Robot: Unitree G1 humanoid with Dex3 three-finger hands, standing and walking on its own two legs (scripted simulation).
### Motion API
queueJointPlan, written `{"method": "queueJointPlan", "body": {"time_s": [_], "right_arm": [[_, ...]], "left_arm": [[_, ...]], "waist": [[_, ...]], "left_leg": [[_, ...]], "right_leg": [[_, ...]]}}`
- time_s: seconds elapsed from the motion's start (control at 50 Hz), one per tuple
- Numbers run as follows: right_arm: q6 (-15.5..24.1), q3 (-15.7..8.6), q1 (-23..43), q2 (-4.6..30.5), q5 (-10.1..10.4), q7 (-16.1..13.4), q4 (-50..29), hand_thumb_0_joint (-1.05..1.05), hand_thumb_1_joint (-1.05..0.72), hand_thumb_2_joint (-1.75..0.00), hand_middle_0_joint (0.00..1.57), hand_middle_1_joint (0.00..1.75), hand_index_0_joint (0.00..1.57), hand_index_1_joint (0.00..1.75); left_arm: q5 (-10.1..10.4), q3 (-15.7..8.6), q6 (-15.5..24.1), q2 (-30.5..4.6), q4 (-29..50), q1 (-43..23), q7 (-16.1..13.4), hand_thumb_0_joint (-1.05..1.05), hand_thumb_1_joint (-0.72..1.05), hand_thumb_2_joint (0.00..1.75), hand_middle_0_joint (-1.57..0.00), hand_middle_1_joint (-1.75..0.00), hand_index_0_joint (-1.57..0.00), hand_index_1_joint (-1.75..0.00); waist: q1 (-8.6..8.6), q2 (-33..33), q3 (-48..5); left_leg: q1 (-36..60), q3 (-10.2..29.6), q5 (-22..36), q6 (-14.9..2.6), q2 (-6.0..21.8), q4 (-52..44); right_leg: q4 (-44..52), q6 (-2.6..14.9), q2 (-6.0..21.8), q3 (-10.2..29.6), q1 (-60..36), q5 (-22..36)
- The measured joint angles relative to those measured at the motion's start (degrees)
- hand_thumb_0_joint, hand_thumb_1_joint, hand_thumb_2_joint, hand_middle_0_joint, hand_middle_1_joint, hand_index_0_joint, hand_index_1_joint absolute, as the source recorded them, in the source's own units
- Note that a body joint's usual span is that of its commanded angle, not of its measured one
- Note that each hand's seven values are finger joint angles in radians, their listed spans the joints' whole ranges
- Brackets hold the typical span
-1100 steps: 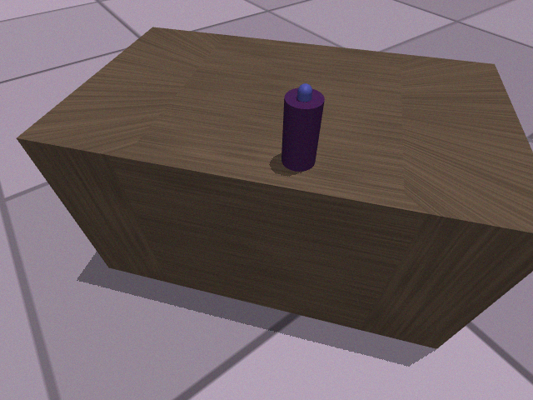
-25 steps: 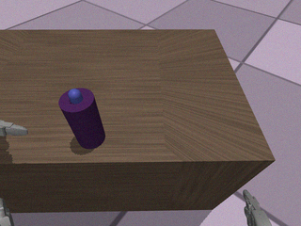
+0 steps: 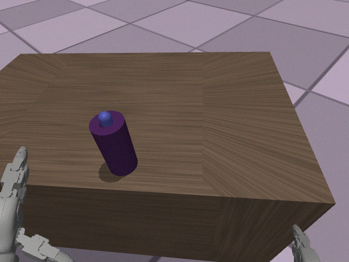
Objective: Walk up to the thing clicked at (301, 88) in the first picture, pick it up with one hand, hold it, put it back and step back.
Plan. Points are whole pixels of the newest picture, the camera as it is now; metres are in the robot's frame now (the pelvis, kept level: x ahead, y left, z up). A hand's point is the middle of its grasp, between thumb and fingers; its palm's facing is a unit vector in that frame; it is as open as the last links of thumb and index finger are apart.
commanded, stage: sink last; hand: left
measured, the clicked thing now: (114, 141) +0.41 +0.21 +0.05
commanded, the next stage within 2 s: home in 0.24 s
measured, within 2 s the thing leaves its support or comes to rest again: neither
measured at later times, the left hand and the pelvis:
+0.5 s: hand (45, 230) +0.16 +0.26 +0.09, palm faces +0.33 -0.84 -0.42, open 17.6 cm; pelvis -0.02 +0.00 +0.00, yaw +0 degrees
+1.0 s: hand (112, 260) +0.16 +0.18 -0.09, palm faces +0.07 -0.98 -0.19, open 17.6 cm; pelvis -0.02 +0.01 +0.00, yaw -1 degrees
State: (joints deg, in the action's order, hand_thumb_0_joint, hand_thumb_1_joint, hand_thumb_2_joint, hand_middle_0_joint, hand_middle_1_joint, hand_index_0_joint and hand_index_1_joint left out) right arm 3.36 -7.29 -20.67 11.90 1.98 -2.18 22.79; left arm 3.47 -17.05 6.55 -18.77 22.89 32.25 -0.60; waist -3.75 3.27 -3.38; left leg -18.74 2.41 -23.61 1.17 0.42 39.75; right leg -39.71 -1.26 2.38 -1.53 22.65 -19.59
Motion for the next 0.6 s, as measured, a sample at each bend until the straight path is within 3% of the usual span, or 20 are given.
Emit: {"method": "queueJointPlan", "body": {"time_s": [0.4, 0.5, 0.6], "right_arm": [[3.2, -1.4, -0.3, 0.7, -0.5, -1.0, 0.9, -0.01, 0.49, -0.07, 0.06, 0.06, 0.06, 0.06], [4.1, 0.2, 0.5, 0.5, -0.1, -1.0, 1.4, -0.01, 0.34, -0.20, 0.09, 0.11, 0.09, 0.11], [4.5, 4.0, 2.0, -1.8, -0.5, -0.6, 1.9, -0.01, 0.07, -0.37, 0.11, 0.15, 0.12, 0.16]], "left_arm": [[-0.7, -3.6, 6.6, -0.8, -10.4, -3.6, -0.7, -0.01, -0.57, 0.05, -0.07, -0.05, -0.07, -0.06], [-0.9, -1.0, 7.7, 1.2, -13.9, -3.3, -0.9, -0.01, -0.58, 0.04, -0.07, -0.05, -0.06, -0.05], [-1.5, 4.4, 7.4, 4.3, -19.3, -3.4, -0.7, -0.01, -0.58, 0.05, -0.06, -0.05, -0.06, -0.05]], "waist": [[0.66, -1.5, 2.5], [0.89, -1.8, 2.9], [1.17, -2.4, 3.0]], "left_leg": [[1.0, -0.2, 2.2, 0.39, -0.2, -1.2], [1.5, -0.7, 2.4, 0.11, -0.3, -1.7], [1.0, -0.7, 2.5, -0.10, -0.3, -1.7]], "right_leg": [[0.0, 0.47, 0.1, 0.2, -0.4, 1.5], [0.7, 0.19, 0.2, 0.7, -0.8, 2.0], [1.2, -0.03, 0.2, 0.8, -0.5, 2.4]]}}
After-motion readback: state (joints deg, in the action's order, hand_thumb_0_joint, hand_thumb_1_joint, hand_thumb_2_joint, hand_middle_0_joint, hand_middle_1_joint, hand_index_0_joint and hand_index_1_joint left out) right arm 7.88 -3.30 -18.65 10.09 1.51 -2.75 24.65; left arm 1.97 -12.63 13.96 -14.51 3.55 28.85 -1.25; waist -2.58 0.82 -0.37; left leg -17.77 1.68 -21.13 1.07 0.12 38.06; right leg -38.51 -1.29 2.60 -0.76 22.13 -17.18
